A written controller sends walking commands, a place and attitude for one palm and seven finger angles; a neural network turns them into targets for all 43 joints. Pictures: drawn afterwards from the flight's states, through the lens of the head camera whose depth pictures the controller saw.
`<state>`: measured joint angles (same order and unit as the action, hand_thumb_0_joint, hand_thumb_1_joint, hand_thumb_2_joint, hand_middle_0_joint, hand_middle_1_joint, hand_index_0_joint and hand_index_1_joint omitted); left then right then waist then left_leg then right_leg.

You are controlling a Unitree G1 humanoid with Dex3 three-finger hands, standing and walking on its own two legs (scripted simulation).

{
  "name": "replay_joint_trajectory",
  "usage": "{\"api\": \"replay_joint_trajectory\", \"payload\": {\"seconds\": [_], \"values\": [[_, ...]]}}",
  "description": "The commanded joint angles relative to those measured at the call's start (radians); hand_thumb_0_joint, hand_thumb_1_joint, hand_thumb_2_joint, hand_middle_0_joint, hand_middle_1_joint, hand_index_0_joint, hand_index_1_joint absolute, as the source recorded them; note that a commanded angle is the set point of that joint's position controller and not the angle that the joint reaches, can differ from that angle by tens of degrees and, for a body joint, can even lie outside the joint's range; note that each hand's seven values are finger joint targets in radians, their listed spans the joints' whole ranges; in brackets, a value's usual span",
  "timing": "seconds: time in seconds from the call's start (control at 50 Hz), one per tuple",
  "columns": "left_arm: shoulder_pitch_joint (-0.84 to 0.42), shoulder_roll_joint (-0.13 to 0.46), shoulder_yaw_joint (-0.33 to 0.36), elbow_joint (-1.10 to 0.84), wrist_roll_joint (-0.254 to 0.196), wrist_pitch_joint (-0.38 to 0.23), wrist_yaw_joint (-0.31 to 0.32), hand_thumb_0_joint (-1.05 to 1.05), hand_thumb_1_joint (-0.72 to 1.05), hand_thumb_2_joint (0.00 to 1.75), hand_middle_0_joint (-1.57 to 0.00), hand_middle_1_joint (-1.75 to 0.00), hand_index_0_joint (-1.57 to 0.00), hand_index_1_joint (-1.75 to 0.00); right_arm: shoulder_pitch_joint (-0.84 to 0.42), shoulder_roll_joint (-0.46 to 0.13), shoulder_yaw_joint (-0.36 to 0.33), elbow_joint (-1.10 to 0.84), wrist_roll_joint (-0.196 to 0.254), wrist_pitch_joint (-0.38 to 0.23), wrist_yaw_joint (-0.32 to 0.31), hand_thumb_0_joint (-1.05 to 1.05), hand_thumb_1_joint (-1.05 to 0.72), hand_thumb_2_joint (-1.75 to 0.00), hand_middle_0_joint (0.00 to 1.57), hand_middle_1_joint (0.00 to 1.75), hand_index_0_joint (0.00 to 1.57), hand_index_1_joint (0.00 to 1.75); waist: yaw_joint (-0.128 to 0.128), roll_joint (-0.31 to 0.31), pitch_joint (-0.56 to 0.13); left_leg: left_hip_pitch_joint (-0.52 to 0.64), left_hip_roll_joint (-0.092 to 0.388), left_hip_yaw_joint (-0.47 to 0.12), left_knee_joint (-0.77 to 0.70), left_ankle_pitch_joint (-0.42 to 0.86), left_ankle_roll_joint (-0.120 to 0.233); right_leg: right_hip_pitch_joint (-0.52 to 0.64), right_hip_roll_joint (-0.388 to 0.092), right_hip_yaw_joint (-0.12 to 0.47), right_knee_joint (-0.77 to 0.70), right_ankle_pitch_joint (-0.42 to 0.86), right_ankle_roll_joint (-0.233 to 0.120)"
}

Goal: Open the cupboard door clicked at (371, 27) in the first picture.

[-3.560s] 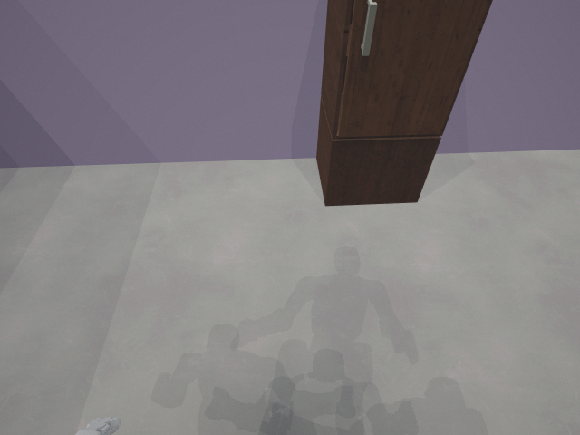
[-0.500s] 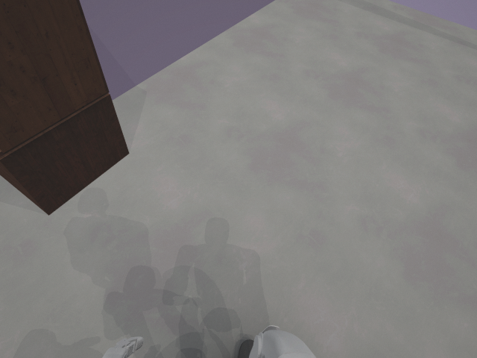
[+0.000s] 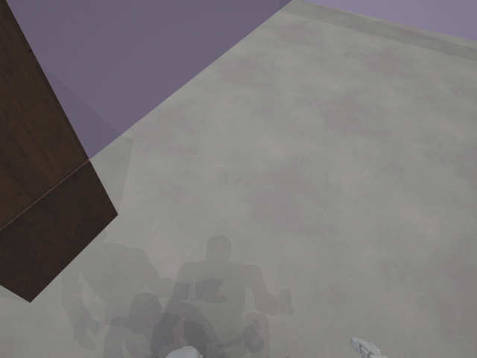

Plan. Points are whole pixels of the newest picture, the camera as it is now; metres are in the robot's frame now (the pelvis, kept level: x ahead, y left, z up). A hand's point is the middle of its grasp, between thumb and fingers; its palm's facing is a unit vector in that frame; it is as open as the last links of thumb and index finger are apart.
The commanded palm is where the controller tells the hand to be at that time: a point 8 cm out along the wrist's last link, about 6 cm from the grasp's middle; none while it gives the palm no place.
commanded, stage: walk to a spot facing it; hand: left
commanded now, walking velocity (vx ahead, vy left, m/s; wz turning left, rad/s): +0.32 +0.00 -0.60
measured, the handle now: out of the picture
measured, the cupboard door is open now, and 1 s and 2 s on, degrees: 0 0 0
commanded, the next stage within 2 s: turn to face it in 0.38 s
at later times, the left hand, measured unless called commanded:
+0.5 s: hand (207, 259) +0.34 +0.11 -0.16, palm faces -0.30 -0.92 -0.25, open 7.4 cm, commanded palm none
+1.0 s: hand (202, 264) +0.34 +0.12 -0.17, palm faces -0.05 -0.99 -0.15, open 7.3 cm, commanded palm none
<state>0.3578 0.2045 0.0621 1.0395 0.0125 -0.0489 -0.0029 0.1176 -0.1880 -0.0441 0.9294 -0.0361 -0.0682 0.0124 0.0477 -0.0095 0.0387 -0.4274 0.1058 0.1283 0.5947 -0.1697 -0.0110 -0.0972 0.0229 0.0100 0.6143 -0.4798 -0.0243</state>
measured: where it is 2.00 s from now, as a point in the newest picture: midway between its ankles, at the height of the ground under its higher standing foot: outside the picture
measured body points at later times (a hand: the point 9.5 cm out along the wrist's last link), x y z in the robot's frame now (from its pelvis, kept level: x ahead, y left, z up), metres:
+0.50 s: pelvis +0.18 -0.05 -0.01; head +0.22 -0.09 +0.44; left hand +0.36 +0.16 -0.14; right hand +0.06 -0.27 -0.17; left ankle +0.10 +0.13 -0.69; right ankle +0.24 -0.16 -0.72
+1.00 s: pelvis +0.22 -0.05 +0.00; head +0.25 -0.02 +0.45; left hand +0.34 +0.17 -0.16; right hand +0.24 -0.29 -0.14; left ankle +0.25 +0.05 -0.72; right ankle +0.24 -0.16 -0.71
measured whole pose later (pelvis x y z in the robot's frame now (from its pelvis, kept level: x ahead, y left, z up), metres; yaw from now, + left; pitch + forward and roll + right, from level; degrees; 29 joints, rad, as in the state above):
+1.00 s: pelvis +0.22 -0.05 +0.00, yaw -5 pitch +0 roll -2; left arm 0.16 0.17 0.06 0.95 0.01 0.04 0.02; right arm 0.26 -0.16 -0.06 0.97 -0.03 0.03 0.01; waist -0.03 -0.03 0.05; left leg -0.34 0.07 0.12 0.69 -0.35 0.02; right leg -0.36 -0.11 -0.27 0.75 -0.42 0.02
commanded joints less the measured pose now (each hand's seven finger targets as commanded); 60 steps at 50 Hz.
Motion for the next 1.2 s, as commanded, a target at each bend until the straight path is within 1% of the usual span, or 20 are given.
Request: {"api": "replay_joint_trajectory", "payload": {"seconds": [0.0,0.06,0.1,0.2,0.36,0.38,0.42,0.44,0.46,0.48,0.5,0.56,0.62,0.82,0.9,0.92,0.94,0.96,1.06,1.18], "values": [[-0.030,0.096,0.026,-0.101,-0.001,-0.025,-0.002,0.00,0.90,0.90,-0.20,-0.30,-0.20,-0.30,0.403,-0.255,-0.054,0.049,0.002,-0.004,-0.024,0.00,-0.90,-0.90,0.20,0.30,0.20,0.30,-0.167,0.203,-0.238,0.647,0.444,-0.499,-0.259,0.147,0.184,-0.533,-0.033,0.030,0.723,-0.069,-0.014],[-0.105,0.065,0.035,-0.100,0.013,0.006,-0.023,0.00,0.90,0.90,-0.20,-0.30,-0.20,-0.30,0.215,-0.115,-0.020,0.018,0.003,-0.012,-0.030,0.00,-0.90,-0.90,0.20,0.30,0.20,0.30,-0.091,0.146,0.022,0.297,0.336,-0.259,-0.358,-0.013,0.098,-0.547,-0.127,0.014,0.736,0.118,0.014],[-0.055,0.021,0.033,-0.091,0.018,0.038,-0.031,0.00,0.90,0.90,-0.20,-0.30,-0.20,-0.30,0.175,-0.093,-0.018,0.020,0.006,-0.017,-0.034,0.00,-0.90,-0.90,0.20,0.30,0.20,0.30,-0.042,0.154,0.055,0.188,0.285,-0.107,-0.383,-0.054,0.070,-0.501,-0.135,-0.013,0.691,0.178,0.025],[-0.083,0.000,0.043,-0.123,0.020,0.072,-0.043,0.00,0.90,0.90,-0.20,-0.30,-0.20,-0.30,0.191,-0.096,-0.034,0.025,0.010,-0.019,-0.037,0.00,-0.90,-0.90,0.20,0.30,0.20,0.30,-0.029,0.162,0.069,0.210,0.263,0.035,-0.430,-0.092,0.084,-0.574,-0.166,-0.050,0.567,0.305,0.057],[-0.206,0.002,0.035,-0.171,0.015,0.053,-0.042,0.00,0.90,0.90,-0.20,-0.30,-0.20,-0.30,0.239,-0.155,-0.060,0.047,0.006,0.012,-0.031,0.00,-0.90,-0.90,0.20,0.30,0.20,0.30,-0.074,0.175,0.026,0.388,0.272,0.195,-0.212,0.347,0.075,-0.428,-0.095,-0.169,0.091,0.271,0.045],[-0.178,0.016,0.035,-0.166,0.017,0.045,-0.040,0.00,0.90,0.90,-0.20,-0.30,-0.20,-0.30,0.240,-0.165,-0.064,0.042,0.008,0.016,-0.031,0.00,-0.90,-0.90,0.20,0.30,0.20,0.30,-0.061,0.166,-0.009,0.398,0.269,0.203,-0.125,0.447,0.066,-0.352,-0.063,-0.190,0.046,0.268,0.031],[0.036,0.105,0.055,-0.110,0.021,0.020,-0.029,0.00,0.90,0.90,-0.20,-0.30,-0.20,-0.30,0.219,-0.180,-0.066,0.023,0.018,0.022,-0.021,0.00,-0.90,-0.90,0.20,0.30,0.20,0.30,0.054,0.052,-0.150,0.295,0.228,0.228,0.241,0.458,0.001,-0.008,-0.042,-0.177,-0.107,0.442,0.001],[0.105,0.237,0.081,-0.093,0.023,0.004,-0.016,0.00,0.90,0.90,-0.20,-0.30,-0.20,-0.30,0.256,-0.105,-0.048,-0.010,0.028,0.025,-0.012,0.00,-0.90,-0.90,0.20,0.30,0.20,0.30,0.072,-0.241,-0.250,-0.046,0.094,0.202,0.524,-0.224,-0.059,0.295,-0.300,0.183,-0.095,0.848,-0.092],[0.154,0.308,0.091,-0.073,-0.004,0.008,-0.001,0.00,0.90,0.90,-0.20,-0.30,-0.20,-0.30,0.233,-0.076,-0.033,-0.035,0.033,0.034,-0.025,0.00,-0.90,-0.90,0.20,0.30,0.20,0.30,0.071,-0.327,-0.358,-0.165,-0.005,0.057,0.766,-0.516,-0.075,0.353,-0.468,0.403,-0.126,1.246,-0.194],[0.118,0.274,0.081,-0.083,-0.010,0.017,0.013,0.00,0.90,0.90,-0.20,-0.30,-0.20,-0.30,0.224,-0.077,-0.033,-0.032,0.040,0.047,-0.040,0.00,-0.90,-0.90,0.20,0.30,0.20,0.30,0.050,-0.181,-0.333,-0.136,0.034,-0.074,0.794,-0.464,-0.058,0.273,-0.469,0.307,-0.156,1.186,-0.221],[0.032,0.232,0.067,-0.107,-0.001,0.013,0.020,0.00,0.90,0.90,-0.20,-0.30,-0.20,-0.30,0.233,-0.060,-0.021,-0.018,0.035,0.047,-0.036,0.00,-0.90,-0.90,0.20,0.30,0.20,0.30,0.026,-0.256,-0.317,-0.143,0.041,-0.103,0.792,-0.390,-0.054,0.206,-0.428,0.290,-0.190,1.044,-0.190],[-0.144,0.106,0.018,-0.132,0.001,0.010,0.033,0.00,0.90,0.90,-0.20,-0.30,-0.20,-0.30,0.258,-0.050,-0.012,0.055,0.015,0.072,-0.035,0.00,-0.90,-0.90,0.20,0.30,0.20,0.30,-0.065,-0.059,-0.170,-0.046,0.051,-0.118,0.695,-0.208,-0.045,-0.072,-0.319,0.090,-0.240,0.859,-0.108],[-0.213,0.078,-0.003,-0.123,0.009,0.003,0.034,0.00,0.90,0.90,-0.20,-0.30,-0.20,-0.30,0.340,-0.019,-0.003,0.103,0.017,0.095,-0.032,0.00,-0.90,-0.90,0.20,0.30,0.20,0.30,-0.118,-0.086,-0.127,0.046,0.034,-0.117,0.514,-0.168,-0.045,-0.179,-0.285,-0.051,-0.289,0.719,-0.086],[-0.169,0.118,0.027,-0.120,0.018,0.044,0.044,0.00,0.90,0.90,-0.20,-0.30,-0.20,-0.30,0.140,-0.030,-0.019,0.011,0.021,0.106,-0.009,0.00,-0.90,-0.90,0.20,0.30,0.20,0.30,-0.035,-0.094,0.015,-0.005,0.027,-0.045,0.262,-0.277,-0.038,-0.155,-0.415,-0.051,-0.325,0.361,-0.135],[-0.173,0.121,0.037,-0.140,0.007,0.055,0.039,0.00,0.90,0.90,-0.20,-0.30,-0.20,-0.30,0.210,-0.044,-0.027,0.004,0.015,0.097,-0.005,0.00,-0.90,-0.90,0.20,0.30,0.20,0.30,-0.068,-0.028,-0.051,0.157,0.001,-0.012,-0.002,-0.117,-0.020,-0.185,-0.374,-0.146,-0.158,0.312,-0.053],[-0.166,0.091,0.035,-0.146,0.001,0.063,0.036,0.00,0.90,0.90,-0.20,-0.30,-0.20,-0.30,0.247,-0.090,-0.038,0.006,0.013,0.090,-0.003,0.00,-0.90,-0.90,0.20,0.30,0.20,0.30,-0.083,0.138,-0.065,0.223,0.068,-0.152,-0.164,-0.030,0.015,-0.259,-0.304,-0.192,-0.004,0.221,0.002],[-0.164,0.034,0.028,-0.184,-0.007,0.069,0.030,0.00,0.90,0.90,-0.20,-0.30,-0.20,-0.30,0.283,-0.188,-0.058,-0.008,0.006,0.082,-0.009,0.00,-0.90,-0.90,0.20,0.30,0.20,0.30,-0.100,0.417,-0.053,0.273,0.297,-0.487,-0.294,0.205,0.132,-0.460,-0.160,-0.239,0.218,-0.057,0.090],[-0.250,0.053,0.022,-0.219,0.006,0.073,0.029,0.00,0.90,0.90,-0.20,-0.30,-0.20,-0.30,0.300,-0.215,-0.067,-0.001,0.001,0.087,-0.018,0.00,-0.90,-0.90,0.20,0.30,0.20,0.30,-0.133,0.333,-0.042,0.246,0.365,-0.553,-0.331,0.266,0.224,-0.498,-0.116,-0.136,0.424,-0.155,0.089],[-0.207,0.064,0.038,-0.168,0.006,0.069,0.011,0.00,0.90,0.90,-0.20,-0.30,-0.20,-0.30,0.162,-0.166,-0.049,-0.035,0.012,0.062,-0.037,0.00,-0.90,-0.90,0.20,0.30,0.20,0.30,-0.067,0.103,-0.119,0.312,0.173,-0.314,-0.255,0.333,0.149,-0.517,-0.125,-0.030,0.555,0.106,0.108],[-0.215,0.076,0.035,-0.171,-0.002,0.079,0.021,0.00,0.90,0.90,-0.20,-0.30,-0.20,-0.30,0.189,-0.190,-0.061,-0.020,0.015,0.068,-0.032,0.00,-0.90,-0.90,0.20,0.30,0.20,0.30,-0.088,0.112,-0.112,0.355,0.156,-0.358,-0.258,0.323,0.177,-0.475,-0.111,-0.020,0.409,0.079,0.135]]}}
